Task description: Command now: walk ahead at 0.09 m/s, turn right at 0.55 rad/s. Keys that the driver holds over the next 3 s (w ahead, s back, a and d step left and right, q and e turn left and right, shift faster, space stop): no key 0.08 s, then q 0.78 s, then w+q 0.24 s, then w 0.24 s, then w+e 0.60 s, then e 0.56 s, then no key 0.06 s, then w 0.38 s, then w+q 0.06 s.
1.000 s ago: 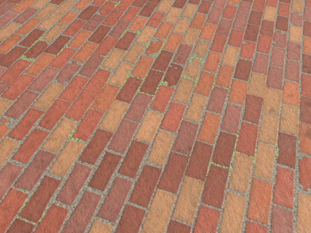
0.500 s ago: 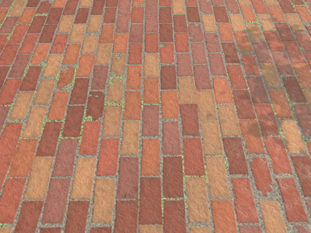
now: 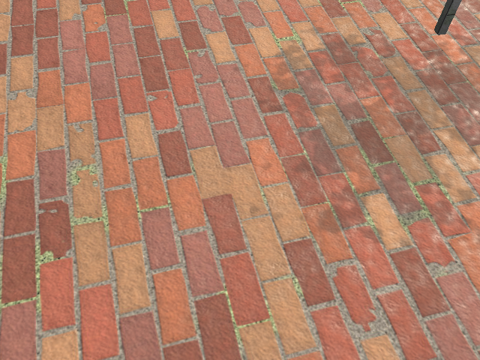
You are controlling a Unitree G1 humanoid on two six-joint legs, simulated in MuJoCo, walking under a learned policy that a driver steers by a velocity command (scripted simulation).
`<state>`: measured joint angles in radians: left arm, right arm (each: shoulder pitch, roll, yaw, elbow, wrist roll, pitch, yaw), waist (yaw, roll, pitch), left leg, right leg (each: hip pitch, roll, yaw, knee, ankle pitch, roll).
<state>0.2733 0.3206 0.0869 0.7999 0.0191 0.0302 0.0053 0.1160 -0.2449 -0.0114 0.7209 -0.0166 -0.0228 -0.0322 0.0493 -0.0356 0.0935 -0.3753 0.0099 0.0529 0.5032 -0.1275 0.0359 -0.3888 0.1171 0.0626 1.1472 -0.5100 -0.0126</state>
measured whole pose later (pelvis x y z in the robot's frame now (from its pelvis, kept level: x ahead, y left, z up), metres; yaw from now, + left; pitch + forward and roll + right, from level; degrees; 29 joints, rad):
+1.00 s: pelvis +0.00 +0.02 +0.01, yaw +23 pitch +1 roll -1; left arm 0.16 0.30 0.05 0.78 0.03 0.04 0.01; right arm 0.28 -0.29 -0.07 0.76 -0.02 0.05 0.01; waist -0.03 -0.01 0.03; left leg -0.22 -0.13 -0.18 0.42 -0.20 0.10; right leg -0.40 0.02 0.06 0.79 -0.40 0.04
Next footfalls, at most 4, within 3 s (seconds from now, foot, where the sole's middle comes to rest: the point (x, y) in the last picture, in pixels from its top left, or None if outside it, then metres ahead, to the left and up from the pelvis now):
0.26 right None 0.05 -0.12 -0.77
0.60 left None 0.01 0.10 -0.77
1.10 right None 0.11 -0.07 -0.77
1.54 left None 0.22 0.27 -0.77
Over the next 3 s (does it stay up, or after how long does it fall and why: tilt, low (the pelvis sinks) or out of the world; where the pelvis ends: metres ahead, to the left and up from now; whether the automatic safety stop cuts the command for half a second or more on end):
stays up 0.63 0.27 0.01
